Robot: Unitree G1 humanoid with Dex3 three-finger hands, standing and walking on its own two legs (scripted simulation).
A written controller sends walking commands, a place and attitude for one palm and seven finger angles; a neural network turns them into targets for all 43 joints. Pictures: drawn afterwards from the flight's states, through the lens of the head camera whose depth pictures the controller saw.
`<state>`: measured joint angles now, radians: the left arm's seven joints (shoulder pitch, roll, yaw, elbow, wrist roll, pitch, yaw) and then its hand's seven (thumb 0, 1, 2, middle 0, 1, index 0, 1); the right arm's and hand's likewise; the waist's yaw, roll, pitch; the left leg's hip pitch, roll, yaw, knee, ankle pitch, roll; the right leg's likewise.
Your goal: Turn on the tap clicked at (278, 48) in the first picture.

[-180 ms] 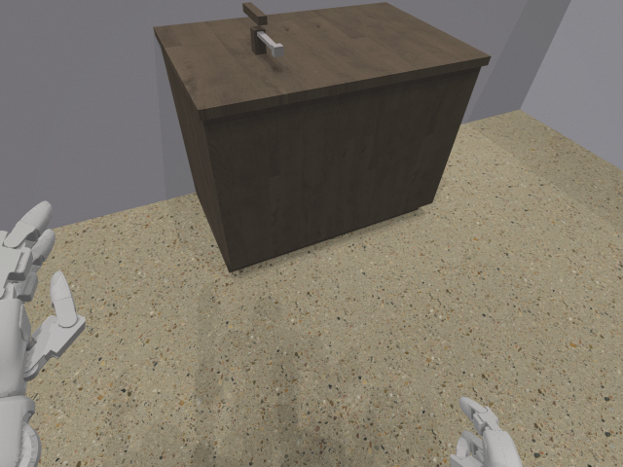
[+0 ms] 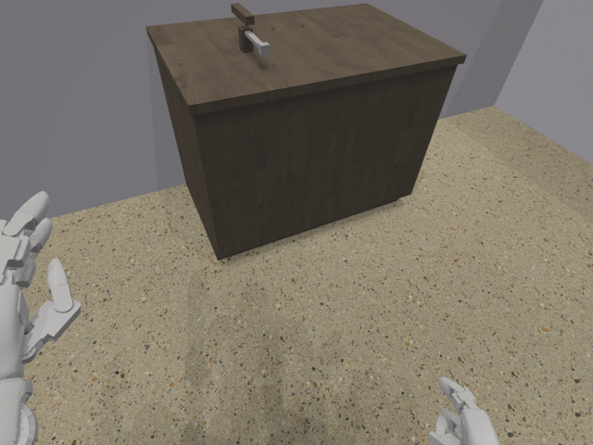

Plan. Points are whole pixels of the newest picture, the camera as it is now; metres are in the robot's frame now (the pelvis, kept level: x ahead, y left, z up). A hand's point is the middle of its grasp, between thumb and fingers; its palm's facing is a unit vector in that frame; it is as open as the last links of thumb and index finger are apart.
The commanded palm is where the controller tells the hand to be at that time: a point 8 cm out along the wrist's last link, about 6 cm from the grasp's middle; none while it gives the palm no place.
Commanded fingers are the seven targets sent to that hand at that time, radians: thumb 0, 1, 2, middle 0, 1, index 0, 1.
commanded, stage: stand and wait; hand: left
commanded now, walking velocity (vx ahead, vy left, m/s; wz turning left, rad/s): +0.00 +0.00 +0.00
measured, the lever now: (264, 48) +1.14 +0.18 +0.06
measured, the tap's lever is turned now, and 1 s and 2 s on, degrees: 0 0 0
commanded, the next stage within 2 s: look at it before walking up in 0.08 s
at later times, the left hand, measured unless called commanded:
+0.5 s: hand (87, 297) +0.22 +0.24 +0.16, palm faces +0.41 -0.84 -0.35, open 7.4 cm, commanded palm +0.18 +0.27 +0.18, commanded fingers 0.00 0.90 0.90 -0.20 -0.30 -0.20 -0.30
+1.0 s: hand (222, 198) +0.36 +0.13 +0.18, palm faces +0.18 -0.88 -0.44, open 7.4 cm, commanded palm +0.32 +0.18 +0.18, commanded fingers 0.00 0.90 0.90 -0.20 -0.30 -0.20 -0.30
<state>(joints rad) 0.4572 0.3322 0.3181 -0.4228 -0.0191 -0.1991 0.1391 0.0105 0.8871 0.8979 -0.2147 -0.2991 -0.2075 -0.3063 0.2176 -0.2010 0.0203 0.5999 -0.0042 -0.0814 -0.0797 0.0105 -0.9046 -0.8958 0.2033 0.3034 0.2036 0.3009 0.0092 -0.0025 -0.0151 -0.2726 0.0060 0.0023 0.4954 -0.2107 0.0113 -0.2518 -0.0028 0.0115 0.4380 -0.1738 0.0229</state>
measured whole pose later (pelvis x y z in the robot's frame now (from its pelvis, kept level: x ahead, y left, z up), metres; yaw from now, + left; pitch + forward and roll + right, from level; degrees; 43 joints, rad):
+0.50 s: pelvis +0.00 +0.00 -0.01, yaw -3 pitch +0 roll +0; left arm 0.46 0.33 0.33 -0.42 -0.02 -0.19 0.15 0.01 0.89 0.90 -0.21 -0.30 -0.21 -0.31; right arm 0.23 -0.19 0.02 0.59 -0.01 -0.08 -0.08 0.01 -0.90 -0.90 0.20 0.30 0.20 0.30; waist 0.03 0.00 -0.03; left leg -0.29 0.03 0.05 0.55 -0.26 0.01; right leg -0.32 0.02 0.04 0.59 -0.32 0.00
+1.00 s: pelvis +0.09 -0.05 +0.00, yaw -15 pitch +2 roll +2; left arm 0.49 0.38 0.37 -0.48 -0.03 -0.25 0.15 0.01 0.88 0.90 -0.22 -0.30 -0.21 -0.31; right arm 0.27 -0.26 -0.03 0.61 0.00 -0.04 -0.06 0.01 -0.91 -0.90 0.20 0.30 0.20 0.30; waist 0.01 -0.02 -0.01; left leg -0.47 0.09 0.10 0.72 -0.30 -0.02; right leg -0.22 0.06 0.06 0.49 -0.31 -0.08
